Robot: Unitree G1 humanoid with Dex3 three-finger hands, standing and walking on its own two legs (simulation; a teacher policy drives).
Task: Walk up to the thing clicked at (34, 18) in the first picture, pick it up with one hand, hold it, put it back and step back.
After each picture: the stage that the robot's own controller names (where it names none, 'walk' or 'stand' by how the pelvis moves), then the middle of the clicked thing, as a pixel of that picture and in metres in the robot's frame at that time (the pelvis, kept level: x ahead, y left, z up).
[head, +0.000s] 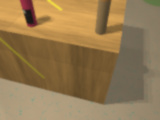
stand; (27, 7) +0.93 +0.30 -0.01
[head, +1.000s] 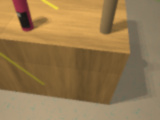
walk; (22, 9) +0.81 +0.27 +0.02
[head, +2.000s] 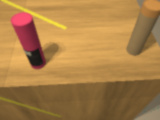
stand; (31, 44) +0.51 +0.18 +0.02
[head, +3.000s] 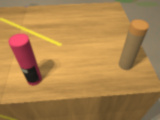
stand; (27, 62) +0.48 +0.22 -0.01
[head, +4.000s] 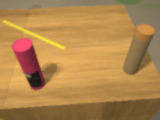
stand; (31, 67) +0.46 +0.20 -0.01
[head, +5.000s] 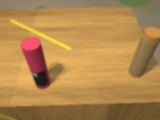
stand; (37, 66) +0.46 +0.18 -0.01
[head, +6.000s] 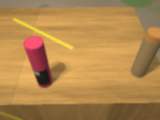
stand; (40, 65) +0.47 +0.17 -0.01
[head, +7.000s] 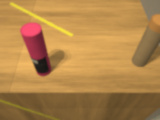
rise first; (38, 52) +0.49 +0.17 +0.00
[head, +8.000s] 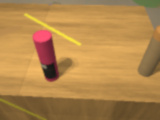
go down; (47, 58) +0.49 +0.16 -0.01
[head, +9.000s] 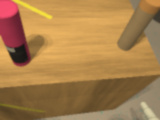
go down; (14, 39) +0.50 +0.16 +0.03
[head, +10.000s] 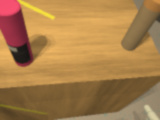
approach; (17, 38) +0.49 +0.16 +0.05
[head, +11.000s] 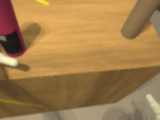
close in; (5, 25) +0.50 +0.16 +0.09
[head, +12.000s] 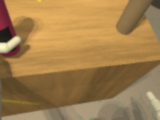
lift; out of the picture +0.51 +0.16 +0.09
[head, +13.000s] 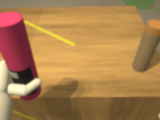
lift; (20, 62) +0.33 +0.16 +0.18
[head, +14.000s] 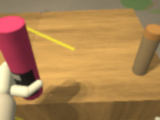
hold; (22, 64) +0.33 +0.16 +0.18
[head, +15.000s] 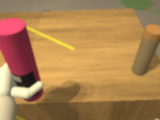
hold; (23, 66) +0.33 +0.16 +0.17
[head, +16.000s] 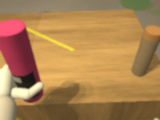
hold; (23, 67) +0.33 +0.16 +0.17
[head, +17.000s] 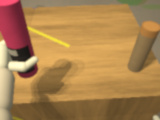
crouch; (18, 42) +0.41 +0.17 +0.18
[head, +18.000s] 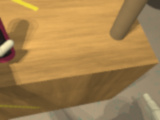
lower; out of the picture +0.51 +0.18 +0.07
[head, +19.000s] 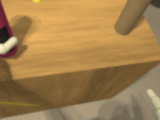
lower; out of the picture +0.51 +0.16 +0.09
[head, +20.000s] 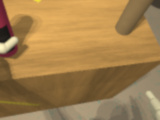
lower; out of the picture +0.51 +0.16 +0.09
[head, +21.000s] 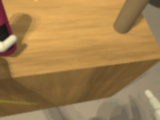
lower; out of the picture +0.52 +0.16 +0.09
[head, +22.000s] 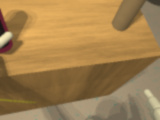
rest; out of the picture +0.53 +0.17 +0.09
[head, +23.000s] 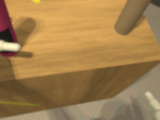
open; out of the picture +0.51 +0.15 +0.08
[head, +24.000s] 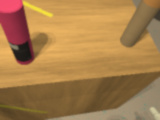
sink last; (18, 36) +0.50 +0.15 +0.06
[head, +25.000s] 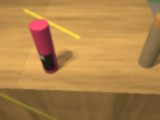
stand; (45, 49) +0.51 +0.17 +0.04
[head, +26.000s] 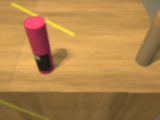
stand; (41, 48) +0.49 +0.15 +0.04
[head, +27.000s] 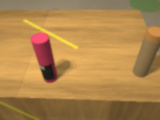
stand; (46, 60) +0.51 +0.16 -0.01
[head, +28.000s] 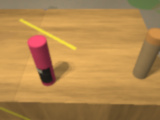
stand; (43, 63) +0.48 +0.16 -0.01
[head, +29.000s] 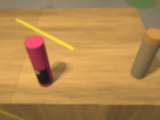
stand; (40, 64) +0.48 +0.17 -0.01
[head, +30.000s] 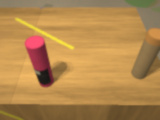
stand; (41, 64) +0.47 +0.17 -0.01
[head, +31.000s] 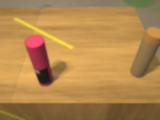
stand; (41, 63) +0.48 +0.17 -0.01
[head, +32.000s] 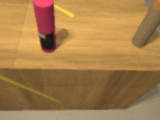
walk; (46, 27) +0.57 +0.12 +0.01
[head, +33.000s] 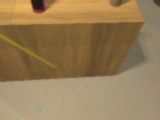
walk; out of the picture +0.83 +0.23 +0.02
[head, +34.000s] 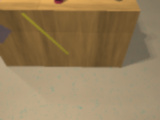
stand; out of the picture +1.13 +0.16 +0.01
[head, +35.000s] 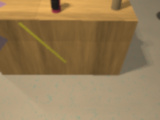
stand; out of the picture +1.08 +0.16 -0.01
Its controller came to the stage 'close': yes
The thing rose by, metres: 0.19
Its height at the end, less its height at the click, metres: +0.00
